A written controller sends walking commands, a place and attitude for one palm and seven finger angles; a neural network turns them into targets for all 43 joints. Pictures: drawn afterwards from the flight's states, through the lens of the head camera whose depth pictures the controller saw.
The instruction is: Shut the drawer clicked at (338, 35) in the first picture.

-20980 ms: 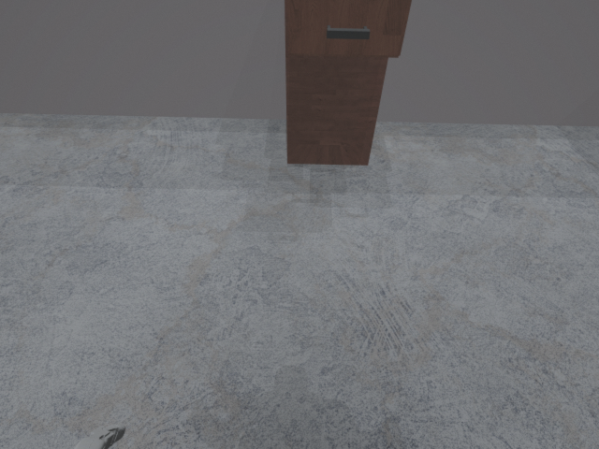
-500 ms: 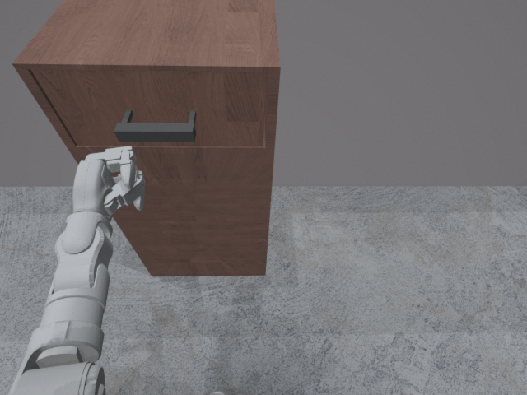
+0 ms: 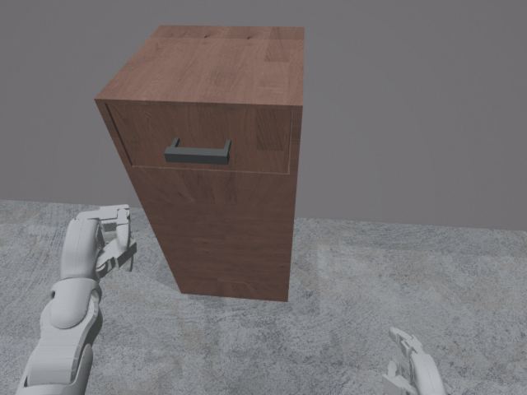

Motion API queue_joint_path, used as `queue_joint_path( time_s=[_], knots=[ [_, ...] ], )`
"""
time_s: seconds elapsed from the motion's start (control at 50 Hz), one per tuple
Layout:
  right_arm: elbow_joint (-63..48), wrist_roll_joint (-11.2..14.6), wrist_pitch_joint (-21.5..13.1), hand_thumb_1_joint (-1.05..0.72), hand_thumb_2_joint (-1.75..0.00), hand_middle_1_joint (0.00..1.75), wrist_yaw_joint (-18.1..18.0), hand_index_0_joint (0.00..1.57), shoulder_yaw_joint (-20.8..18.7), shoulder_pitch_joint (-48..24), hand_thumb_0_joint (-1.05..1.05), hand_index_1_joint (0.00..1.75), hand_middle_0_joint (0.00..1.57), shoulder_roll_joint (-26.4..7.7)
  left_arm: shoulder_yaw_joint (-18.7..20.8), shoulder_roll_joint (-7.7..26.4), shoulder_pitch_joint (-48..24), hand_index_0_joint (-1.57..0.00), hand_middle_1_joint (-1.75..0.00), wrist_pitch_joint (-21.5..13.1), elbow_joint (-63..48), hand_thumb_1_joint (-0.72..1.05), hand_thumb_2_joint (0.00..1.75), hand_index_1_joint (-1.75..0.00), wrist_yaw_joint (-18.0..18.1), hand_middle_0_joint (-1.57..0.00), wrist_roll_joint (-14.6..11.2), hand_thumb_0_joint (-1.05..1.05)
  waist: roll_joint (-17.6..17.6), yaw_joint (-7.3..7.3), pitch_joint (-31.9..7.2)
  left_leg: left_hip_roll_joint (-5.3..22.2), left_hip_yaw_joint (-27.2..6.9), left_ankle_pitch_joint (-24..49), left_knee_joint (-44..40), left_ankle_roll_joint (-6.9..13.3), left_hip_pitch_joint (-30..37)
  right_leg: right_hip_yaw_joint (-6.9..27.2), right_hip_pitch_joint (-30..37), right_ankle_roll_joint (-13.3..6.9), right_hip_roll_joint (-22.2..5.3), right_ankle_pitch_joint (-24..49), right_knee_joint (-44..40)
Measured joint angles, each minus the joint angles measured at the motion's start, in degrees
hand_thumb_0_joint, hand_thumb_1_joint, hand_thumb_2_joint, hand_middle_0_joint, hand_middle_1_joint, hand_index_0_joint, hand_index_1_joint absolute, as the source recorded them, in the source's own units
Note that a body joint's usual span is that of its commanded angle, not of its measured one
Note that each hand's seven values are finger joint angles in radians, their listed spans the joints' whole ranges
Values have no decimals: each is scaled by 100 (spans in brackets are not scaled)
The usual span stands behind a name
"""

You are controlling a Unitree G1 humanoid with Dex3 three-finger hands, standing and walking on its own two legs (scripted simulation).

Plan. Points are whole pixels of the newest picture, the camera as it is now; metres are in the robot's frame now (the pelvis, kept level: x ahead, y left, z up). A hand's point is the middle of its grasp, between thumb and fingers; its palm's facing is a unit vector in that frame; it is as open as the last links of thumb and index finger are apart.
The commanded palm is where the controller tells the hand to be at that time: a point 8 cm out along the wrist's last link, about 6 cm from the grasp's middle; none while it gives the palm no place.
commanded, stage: draw the hand back to the body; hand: left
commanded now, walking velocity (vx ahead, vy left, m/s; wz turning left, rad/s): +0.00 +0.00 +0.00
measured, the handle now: (199, 149) +0.60 +0.18 +0.04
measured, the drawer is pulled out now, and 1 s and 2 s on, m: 0.00 0.00 0.00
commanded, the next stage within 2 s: step back with the hand held close in 0.62 s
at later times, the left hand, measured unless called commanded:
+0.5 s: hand (61, 287) +0.19 +0.23 +0.17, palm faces +0.37 -0.83 -0.42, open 3.3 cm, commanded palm +0.15 +0.28 +0.18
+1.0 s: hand (71, 278) +0.21 +0.24 +0.16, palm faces +0.27 -0.83 -0.49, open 3.2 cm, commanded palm +0.14 +0.28 +0.18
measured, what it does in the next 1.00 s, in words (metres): stands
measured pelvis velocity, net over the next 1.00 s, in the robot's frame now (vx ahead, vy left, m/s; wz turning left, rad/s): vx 0.01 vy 0.01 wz -0.03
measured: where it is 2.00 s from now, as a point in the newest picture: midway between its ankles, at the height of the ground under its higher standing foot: outside the picture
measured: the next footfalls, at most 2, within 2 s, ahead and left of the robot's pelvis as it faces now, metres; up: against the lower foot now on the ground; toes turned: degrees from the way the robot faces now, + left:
right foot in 1.90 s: -0.23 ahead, -0.08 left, +0.00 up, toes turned -1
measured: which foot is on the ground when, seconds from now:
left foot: down 0.00-1.00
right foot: down 0.00-1.00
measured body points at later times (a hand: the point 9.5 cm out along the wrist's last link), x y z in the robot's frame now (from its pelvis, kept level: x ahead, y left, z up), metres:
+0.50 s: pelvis +0.02 +0.00 +0.01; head +0.00 -0.03 +0.46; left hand +0.17 +0.27 +0.19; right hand +0.21 -0.23 -0.08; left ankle +0.03 +0.09 -0.73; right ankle -0.03 -0.09 -0.73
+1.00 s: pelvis +0.01 +0.01 +0.01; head +0.03 -0.02 +0.46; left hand +0.19 +0.28 +0.18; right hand +0.18 -0.24 -0.08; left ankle +0.03 +0.09 -0.73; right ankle -0.03 -0.09 -0.73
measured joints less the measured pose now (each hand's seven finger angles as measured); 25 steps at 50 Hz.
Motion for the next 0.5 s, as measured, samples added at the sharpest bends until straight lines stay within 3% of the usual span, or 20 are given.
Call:
queue_joint_path(
  time_s=[0.22, 0.5],
  knots=[
    [224, -116, -137, -90, -90, 30, 76, 20, -84, 62, 1, 30, 20, -35, 298, 86, 1412, -140, -160, -55, -1487, 89, 90, -160, 196, -140, 70, 2, 131, 136, 137, -25, 39, 135, -523, -9, 671, 65, 665, 0, -16, 168, -548],
    [190, -153, -355, -91, -90, 30, 82, 20, -243, 62, 1, 30, 20, -13, 828, 254, 2962, -141, -160, -229, -2909, 89, 90, -160, 210, -141, 71, 1, 176, 280, 41, -6, 10, 54, -535, -37, 794, 48, 849, -22, 10, 144, -679]
  ],
)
